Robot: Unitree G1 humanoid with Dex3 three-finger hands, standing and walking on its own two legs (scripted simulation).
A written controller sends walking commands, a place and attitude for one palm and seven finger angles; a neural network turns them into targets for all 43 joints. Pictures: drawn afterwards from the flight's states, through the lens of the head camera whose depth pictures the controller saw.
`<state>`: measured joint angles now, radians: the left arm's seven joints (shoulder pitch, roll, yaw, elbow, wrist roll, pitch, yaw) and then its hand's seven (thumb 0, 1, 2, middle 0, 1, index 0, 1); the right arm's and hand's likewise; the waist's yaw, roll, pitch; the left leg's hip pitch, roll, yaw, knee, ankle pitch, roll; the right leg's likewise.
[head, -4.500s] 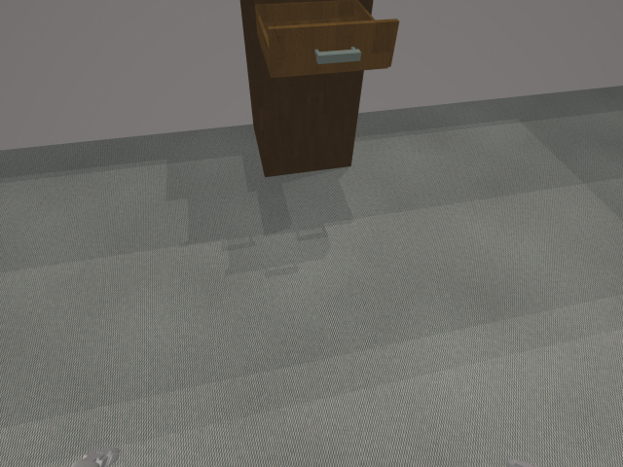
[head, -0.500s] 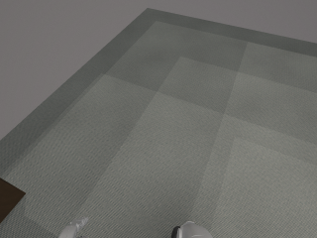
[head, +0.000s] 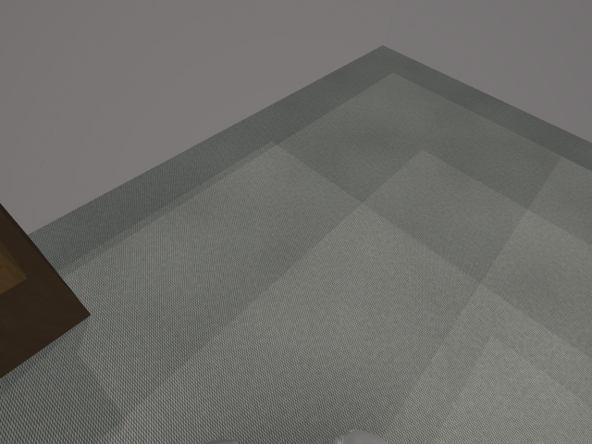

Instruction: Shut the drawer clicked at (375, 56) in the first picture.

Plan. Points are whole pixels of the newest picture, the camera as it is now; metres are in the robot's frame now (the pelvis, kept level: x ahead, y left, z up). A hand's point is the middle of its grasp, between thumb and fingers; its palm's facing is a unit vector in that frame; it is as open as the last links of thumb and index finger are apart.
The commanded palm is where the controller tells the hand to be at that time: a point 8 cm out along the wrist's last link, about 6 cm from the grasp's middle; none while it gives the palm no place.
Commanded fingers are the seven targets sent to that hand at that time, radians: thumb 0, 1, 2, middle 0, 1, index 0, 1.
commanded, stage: turn to face it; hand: left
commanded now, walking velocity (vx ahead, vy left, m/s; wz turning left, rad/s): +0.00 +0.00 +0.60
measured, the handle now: out of the picture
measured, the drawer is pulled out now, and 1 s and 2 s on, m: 0.30 0.30 0.30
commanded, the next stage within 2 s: take the last steps up to it in 1.34 s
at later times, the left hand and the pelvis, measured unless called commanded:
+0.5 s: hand out of the picture +0.04 +0.15 -0.13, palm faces +0.30 -0.91 -0.29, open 7.4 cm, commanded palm none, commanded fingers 0.00 0.90 0.90 -0.20 -0.30 -0.20 -0.30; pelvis +0.00 -0.06 +0.01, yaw +17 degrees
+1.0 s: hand out of the picture -0.12 +0.19 -0.16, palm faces +0.60 -0.75 -0.29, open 7.4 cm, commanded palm none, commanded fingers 0.00 0.90 0.90 -0.20 -0.30 -0.20 -0.30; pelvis -0.03 -0.03 +0.01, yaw +35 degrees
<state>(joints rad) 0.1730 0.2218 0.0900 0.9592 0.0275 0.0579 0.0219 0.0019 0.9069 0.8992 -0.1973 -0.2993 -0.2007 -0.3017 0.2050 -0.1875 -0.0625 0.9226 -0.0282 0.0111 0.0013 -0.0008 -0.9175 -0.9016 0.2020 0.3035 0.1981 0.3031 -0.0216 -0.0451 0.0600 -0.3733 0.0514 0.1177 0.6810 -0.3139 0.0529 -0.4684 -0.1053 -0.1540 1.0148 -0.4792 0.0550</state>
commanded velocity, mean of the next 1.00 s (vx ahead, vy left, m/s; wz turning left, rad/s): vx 0.00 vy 0.00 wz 0.58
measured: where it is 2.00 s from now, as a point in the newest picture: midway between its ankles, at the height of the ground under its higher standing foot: outside the picture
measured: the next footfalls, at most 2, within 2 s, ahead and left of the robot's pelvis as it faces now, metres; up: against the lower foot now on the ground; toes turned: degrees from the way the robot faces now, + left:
right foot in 0.38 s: +0.07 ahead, -0.16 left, +0.00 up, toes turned +10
left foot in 0.82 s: -0.05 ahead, +0.07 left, +0.00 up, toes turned +37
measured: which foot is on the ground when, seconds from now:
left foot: down 0.00-0.38, up 0.40-0.80, down 0.82-1.00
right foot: up 0.00-0.36, down 0.38-0.82, up 0.84-1.00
